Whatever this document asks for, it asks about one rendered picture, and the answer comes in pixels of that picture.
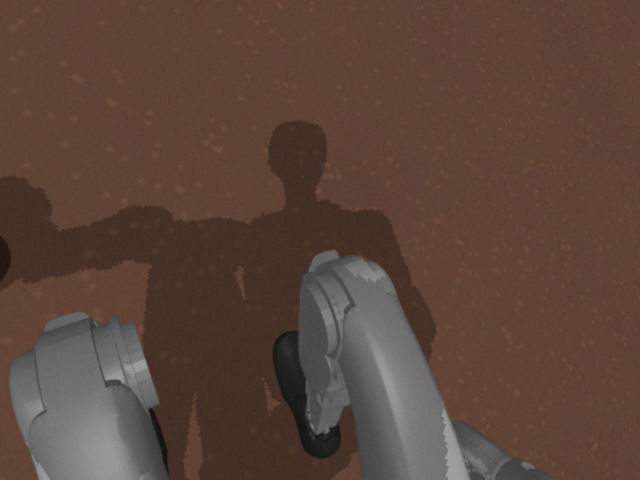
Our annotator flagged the tin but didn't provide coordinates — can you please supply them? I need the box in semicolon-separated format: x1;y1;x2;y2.
0;236;11;282

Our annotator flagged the left robot foot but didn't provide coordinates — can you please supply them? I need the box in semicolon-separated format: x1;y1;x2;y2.
149;408;170;478

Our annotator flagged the right robot foot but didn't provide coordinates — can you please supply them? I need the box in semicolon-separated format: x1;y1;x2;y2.
273;331;341;458

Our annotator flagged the right robot hand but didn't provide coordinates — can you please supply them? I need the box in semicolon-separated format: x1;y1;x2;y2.
451;421;512;480

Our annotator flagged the right robot arm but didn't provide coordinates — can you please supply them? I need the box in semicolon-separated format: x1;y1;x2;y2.
495;458;555;480

